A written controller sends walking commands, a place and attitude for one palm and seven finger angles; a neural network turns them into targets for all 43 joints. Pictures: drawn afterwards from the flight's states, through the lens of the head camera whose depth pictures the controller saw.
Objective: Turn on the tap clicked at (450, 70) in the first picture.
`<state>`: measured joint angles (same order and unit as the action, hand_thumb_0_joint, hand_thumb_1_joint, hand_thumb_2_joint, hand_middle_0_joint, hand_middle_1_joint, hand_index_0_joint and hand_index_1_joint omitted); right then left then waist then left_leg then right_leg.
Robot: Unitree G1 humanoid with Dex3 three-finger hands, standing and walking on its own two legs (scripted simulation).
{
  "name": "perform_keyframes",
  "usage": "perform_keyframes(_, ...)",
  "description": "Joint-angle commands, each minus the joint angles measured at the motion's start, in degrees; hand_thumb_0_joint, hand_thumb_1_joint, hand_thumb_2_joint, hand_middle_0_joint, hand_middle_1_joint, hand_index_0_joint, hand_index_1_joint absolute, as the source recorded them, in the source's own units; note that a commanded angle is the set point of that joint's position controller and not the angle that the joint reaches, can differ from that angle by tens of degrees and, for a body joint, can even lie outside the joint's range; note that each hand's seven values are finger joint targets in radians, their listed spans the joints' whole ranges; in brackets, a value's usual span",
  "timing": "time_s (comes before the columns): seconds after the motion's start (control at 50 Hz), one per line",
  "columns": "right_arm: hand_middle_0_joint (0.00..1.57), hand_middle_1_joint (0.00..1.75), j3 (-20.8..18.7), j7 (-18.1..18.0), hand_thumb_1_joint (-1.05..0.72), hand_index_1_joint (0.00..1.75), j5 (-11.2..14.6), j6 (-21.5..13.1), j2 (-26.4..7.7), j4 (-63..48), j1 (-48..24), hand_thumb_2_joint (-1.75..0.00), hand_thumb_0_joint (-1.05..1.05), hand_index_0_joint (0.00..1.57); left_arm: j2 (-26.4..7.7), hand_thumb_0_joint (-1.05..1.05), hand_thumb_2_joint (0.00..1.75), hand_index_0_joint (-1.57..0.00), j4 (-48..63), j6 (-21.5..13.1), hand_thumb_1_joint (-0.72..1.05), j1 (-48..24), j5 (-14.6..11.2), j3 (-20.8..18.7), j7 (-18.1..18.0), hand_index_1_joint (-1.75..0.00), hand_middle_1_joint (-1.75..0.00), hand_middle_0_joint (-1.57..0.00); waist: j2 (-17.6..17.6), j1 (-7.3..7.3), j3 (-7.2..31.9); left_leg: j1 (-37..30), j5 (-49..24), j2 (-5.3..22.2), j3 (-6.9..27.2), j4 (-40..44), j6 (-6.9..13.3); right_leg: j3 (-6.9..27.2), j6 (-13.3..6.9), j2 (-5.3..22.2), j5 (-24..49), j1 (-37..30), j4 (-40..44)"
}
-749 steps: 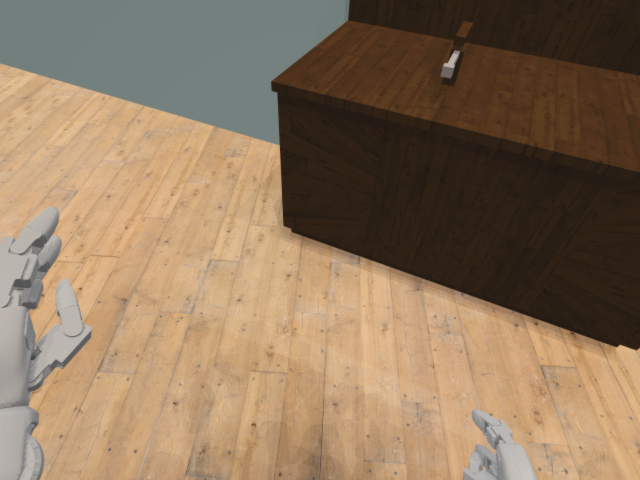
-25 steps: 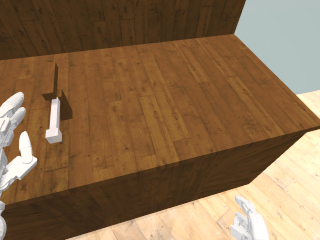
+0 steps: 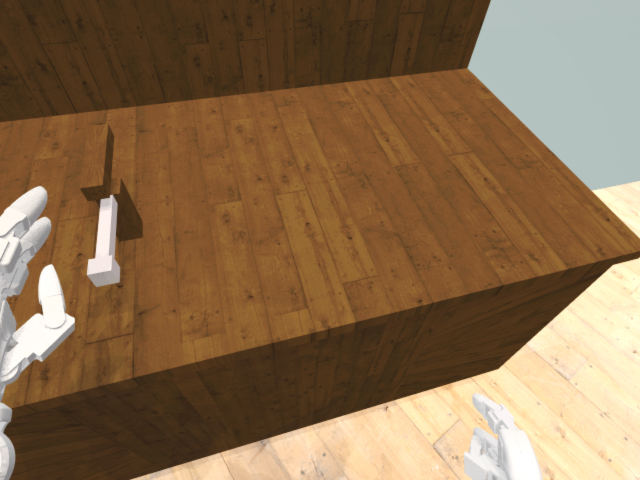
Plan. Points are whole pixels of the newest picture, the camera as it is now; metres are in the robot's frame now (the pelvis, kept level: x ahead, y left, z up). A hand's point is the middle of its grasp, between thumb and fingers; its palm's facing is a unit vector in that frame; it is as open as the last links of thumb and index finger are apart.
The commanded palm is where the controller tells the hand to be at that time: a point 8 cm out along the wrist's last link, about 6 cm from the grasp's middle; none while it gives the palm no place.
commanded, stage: shuffle to correct the standing spot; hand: left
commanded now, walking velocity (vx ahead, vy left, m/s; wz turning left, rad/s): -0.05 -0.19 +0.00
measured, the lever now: (104, 271) +0.34 +0.30 +0.05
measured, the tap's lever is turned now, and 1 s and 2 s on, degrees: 0 0 0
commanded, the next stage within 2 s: none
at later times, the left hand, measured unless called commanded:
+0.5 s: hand (73, 325) +0.22 +0.23 +0.16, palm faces +0.31 -0.86 -0.40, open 7.4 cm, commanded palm +0.16 +0.28 +0.18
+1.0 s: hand (76, 322) +0.22 +0.23 +0.16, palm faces +0.32 -0.86 -0.40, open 7.4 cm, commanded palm +0.16 +0.27 +0.18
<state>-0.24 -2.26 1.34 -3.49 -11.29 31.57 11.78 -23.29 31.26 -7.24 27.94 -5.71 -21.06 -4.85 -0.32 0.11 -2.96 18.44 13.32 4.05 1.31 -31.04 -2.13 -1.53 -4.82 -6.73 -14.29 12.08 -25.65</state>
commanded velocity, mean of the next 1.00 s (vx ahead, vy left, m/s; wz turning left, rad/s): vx -0.05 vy -0.19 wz -0.03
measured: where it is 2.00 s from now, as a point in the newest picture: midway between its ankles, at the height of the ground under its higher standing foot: outside the picture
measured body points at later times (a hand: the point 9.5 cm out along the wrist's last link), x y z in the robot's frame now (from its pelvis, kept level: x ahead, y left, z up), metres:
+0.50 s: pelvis +0.00 +0.00 +0.00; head +0.03 +0.00 +0.45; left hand +0.19 +0.28 +0.18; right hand +0.17 -0.24 -0.08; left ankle +0.03 +0.14 -0.74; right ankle -0.01 -0.07 -0.74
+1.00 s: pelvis +0.00 -0.01 +0.00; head +0.03 +0.00 +0.45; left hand +0.20 +0.28 +0.18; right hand +0.17 -0.24 -0.09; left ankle +0.03 +0.14 -0.74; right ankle -0.01 -0.07 -0.74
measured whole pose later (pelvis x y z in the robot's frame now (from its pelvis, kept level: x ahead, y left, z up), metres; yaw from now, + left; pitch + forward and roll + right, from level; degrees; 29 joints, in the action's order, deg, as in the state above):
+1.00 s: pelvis +0.00 -0.01 +0.00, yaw +0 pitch +1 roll -1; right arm -0.1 -2.2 1.4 -3.3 -11.4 31.8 11.9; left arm -22.8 31.7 -6.4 28.3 -5.9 -20.5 -5.5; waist -0.8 0.0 -2.7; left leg 18.7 13.7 4.1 1.5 -31.5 -2.5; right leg -1.9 -5.4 -6.8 -15.2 12.7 -27.0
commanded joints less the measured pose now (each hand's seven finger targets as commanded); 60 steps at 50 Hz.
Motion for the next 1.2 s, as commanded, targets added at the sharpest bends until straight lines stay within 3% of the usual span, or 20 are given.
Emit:
perform_keyframes(0.0,0.2,0.3,-2.6,-0.7,-0.9,0.3,0.3,-3.1,-6.7,-8.8,-5.1,-0.9,0.0,0.2,-10.6,0.0,0.9,-0.2,12.0,-3.6,0.9,-2.1,-0.3,-7.9,-1.6,-0.3,-0.3,-0.2,-2.8,0.34,8.2,-7.5,-3.6,4.3,4.0,2.9,4.3,7.7,2.4,10.5,9.9,2.3,5.2)
perform_keyframes(0.02,0.2,0.3,-2.4,-0.6,-0.9,0.3,-0.1,-2.9,-6.9,-8.6,-4.5,-0.9,0.0,0.2,-8.9,0.0,0.9,-0.2,12.5,-3.9,0.9,-3.1,-0.2,-6.2,-1.4,-0.3,-0.3,-0.2,-3.2,0.52,8.5,-6.9,-3.2,4.1,3.8,2.9,4.4,7.2,2.5,10.1,9.5,2.1,5.1)
perform_keyframes(0.04,0.2,0.3,-3.0,-0.7,-0.9,0.3,0.0,-3.2,-7.1,-8.9,-4.5,-0.9,0.0,0.2,-10.4,0.0,0.9,-0.2,12.8,-3.9,0.9,-3.4,-0.1,-7.8,-1.6,-0.3,-0.3,-0.2,-3.7,0.23,8.4,-6.8,-4.3,4.6,4.4,3.2,4.4,7.5,2.6,10.2,10.3,1.8,4.8)
perform_keyframes(0.2,0.2,0.3,-2.7,-0.5,-0.9,0.3,0.4,-3.0,-6.8,-9.0,-4.9,-0.9,0.0,0.2,-10.2,0.0,0.9,-0.2,13.1,-3.6,0.9,-1.7,-0.3,-7.5,-1.4,-0.3,-0.3,-0.2,-4.3,0.18,9.8,-8.5,-12.3,5.4,4.9,2.9,4.3,6.1,2.8,9.8,14.3,-0.1,3.7)
perform_keyframes(0.22,0.2,0.3,-2.4,-0.4,-0.9,0.3,-0.1,-2.8,-7.1,-8.7,-4.3,-0.9,0.0,0.2,-9.1,0.0,0.9,-0.2,12.3,-3.8,0.9,-2.1,-0.2,-6.5,-1.3,-0.3,-0.3,-0.2,-4.4,0.29,9.5,-7.8,-11.3,5.6,4.7,3.2,4.5,5.8,2.9,9.2,13.3,0.3,3.7)
perform_keyframes(0.24,0.2,0.3,-3.0,-0.5,-0.9,0.3,0.1,-2.9,-7.3,-9.3,-4.5,-0.9,0.0,0.2,-10.4,0.0,0.9,-0.2,12.1,-3.6,0.9,-2.1,-0.2,-7.8,-1.3,-0.3,-0.3,-0.2,-4.7,0.02,8.9,-7.1,-10.0,6.1,4.9,3.3,4.5,6.3,3.3,9.5,12.6,0.5,4.0)
perform_keyframes(0.32,0.2,0.3,-2.5,-0.3,-0.9,0.3,-0.1,-2.3,-7.0,-8.8,-4.2,-0.9,0.0,0.2,-9.3,0.0,0.9,-0.2,11.2,-3.6,0.9,-1.5,-0.4,-6.9,-1.3,-0.3,-0.3,-0.2,-2.5,0.4,8.9,-6.8,-6.4,4.9,3.6,1.6,4.2,7.3,2.3,10.2,11.8,1.7,4.6)
perform_keyframes(0.38,0.2,0.3,-3.1,-0.4,-0.9,0.3,0.3,-2.5,-7.0,-9.4,-4.0,-0.9,0.0,0.2,-9.7,0.0,0.9,-0.2,11.4,-3.3,0.9,-2.9,-0.5,-7.2,-1.3,-0.3,-0.3,-0.2,-0.6,0.43,8.1,-6.3,-0.8,3.5,2.9,-0.5,3.7,10.0,1.5,11.8,9.5,3.8,5.5)
perform_keyframes(0.4,0.2,0.3,-2.8,-0.5,-0.9,0.3,0.7,-2.5,-6.6,-9.1,-4.7,-0.9,0.0,0.2,-10.1,0.0,0.9,-0.2,12.3,-3.2,0.9,-2.8,-0.6,-7.2,-1.6,-0.3,-0.3,-0.2,-1.0,0.66,8.0,-7.5,-1.5,3.2,2.9,-0.7,3.7,10.2,0.9,12.3,9.8,4.5,5.5)
perform_keyframes(0.48,0.2,0.3,-2.9,-0.4,-0.9,0.3,0.2,-2.7,-6.9,-9.4,-4.4,-0.9,0.0,0.2,-10.0,0.0,0.9,-0.2,13.0,-3.5,0.9,-3.4,-0.4,-7.3,-1.7,-0.3,-0.3,-0.2,-1.9,0.43,7.6,-6.6,-1.1,3.8,3.8,0.6,4.2,9.6,1.6,11.6,8.6,4.6,5.0)
perform_keyframes(0.6,0.2,0.3,-2.6,-0.5,-0.9,0.3,0.3,-2.9,-6.8,-9.3,-5.2,-0.9,0.0,0.2,-11.1,0.0,0.9,-0.2,14.1,-3.8,0.9,-1.8,-0.2,-8.4,-1.8,-0.3,-0.3,-0.2,-6.5,0.12,9.2,-7.2,-8.8,6.3,6.0,4.2,4.9,6.2,3.1,9.3,11.3,0.8,3.1)
perform_keyframes(0.62,0.2,0.3,-2.3,-0.4,-0.9,0.3,-0.2,-2.8,-7.0,-8.8,-4.4,-0.9,0.0,0.2,-9.5,0.0,0.9,-0.2,13.6,-4.1,0.9,-1.7,-0.1,-7.2,-1.6,-0.3,-0.3,-0.2,-6.5,0.2,9.9,-6.8,-9.8,6.4,6.1,4.6,5.0,5.0,3.4,8.6,11.4,-0.2,2.9)
perform_keyframes(0.64,0.2,0.3,-2.8,-0.4,-0.9,0.3,0.0,-3.0,-7.2,-9.4,-4.6,-0.9,0.0,0.2,-10.8,0.0,0.9,-0.2,13.1,-3.8,0.9,-1.7,0.0,-8.3,-1.6,-0.3,-0.3,-0.2,-6.1,-0.1,9.1,-6.2,-10.0,6.9,6.2,4.6,4.9,5.4,3.8,8.8,11.2,-0.5,3.2)
perform_keyframes(0.72,0.2,0.3,-2.3,-0.3,-0.9,0.3,0.0,-2.9,-7.2,-8.9,-4.0,-0.9,0.0,0.2,-8.9,0.0,0.9,-0.2,11.3,-3.6,0.9,-0.3,-0.3,-6.7,-1.3,-0.3,-0.3,-0.2,-4.2,0.25,9.1,-6.2,-6.4,5.9,5.3,4.2,4.6,5.4,3.0,8.9,10.3,0.1,4.3)
perform_keyframes(0.84,0.2,0.3,-2.8,-0.5,-0.9,0.3,0.3,-3.0,-7.1,-9.0,-4.1,-0.9,0.0,0.2,-9.9,0.0,0.9,-0.2,11.9,-3.2,0.9,-2.7,-0.4,-7.2,-1.8,-0.3,-0.3,-0.2,-1.0,0.53,8.0,-6.3,0.6,3.6,3.9,1.9,3.9,8.7,1.3,11.2,7.1,3.3,5.7)
perform_keyframes(0.9,0.2,0.3,-2.5,-0.5,-0.9,0.3,0.5,-3.0,-6.7,-8.8,-4.9,-0.9,0.0,0.2,-10.6,0.0,0.9,-0.2,13.4,-3.2,0.9,-3.1,-0.5,-7.3,-2.2,-0.3,-0.3,-0.2,-2.1,0.71,8.3,-8.3,-2.1,3.5,4.0,1.4,4.0,9.0,0.6,11.8,8.9,4.3,5.2)
perform_keyframes(0.92,0.2,0.3,-2.3,-0.5,-0.9,0.3,0.0,-2.9,-6.9,-8.4,-4.6,-0.9,0.0,0.2,-9.2,0.0,0.9,-0.2,13.2,-3.5,0.9,-3.3,-0.4,-6.3,-2.1,-0.3,-0.3,-0.2,-2.9,0.71,8.4,-8.0,-3.0,3.9,4.2,2.2,4.4,7.9,1.3,10.8,9.1,4.0,4.8)
perform_keyframes(1.04,0.2,0.3,-3.1,-0.3,-0.9,0.3,0.1,-2.5,-7.2,-9.4,-4.6,-0.9,0.0,0.2,-10.3,0.0,0.9,-0.2,12.5,-3.2,0.9,-2.6,-0.1,-7.6,-1.6,-0.3,-0.3,-0.2,-4.6,0.07,9.0,-7.5,-10.9,6.5,5.1,2.2,4.6,7.2,3.0,9.4,13.8,1.4,2.9)
perform_keyframes(1.12,0.2,0.3,-2.6,-0.1,-0.9,0.3,0.2,-2.1,-7.0,-9.0,-4.2,-0.9,0.0,0.2,-8.9,0.0,0.9,-0.2,11.3,-3.1,0.9,-0.9,-0.4,-6.6,-1.4,-0.3,-0.3,-0.2,-2.6,0.41,10.2,-7.9,-10.2,5.1,3.6,0.1,4.3,7.4,2.2,10.3,15.3,1.1,3.4)
perform_keyframes(1.18,0.2,0.3,-3.3,0.0,-0.9,0.3,0.4,-2.2,-7.0,-9.7,-4.0,-0.9,0.0,0.2,-10.3,0.0,0.9,-0.2,12.3,-3.0,0.9,-0.8,-0.5,-8.0,-1.4,-0.3,-0.3,-0.2,-1.4,0.29,10.2,-8.1,-9.2,4.3,2.8,-1.8,3.9,9.1,1.8,11.8,17.2,1.9,3.7)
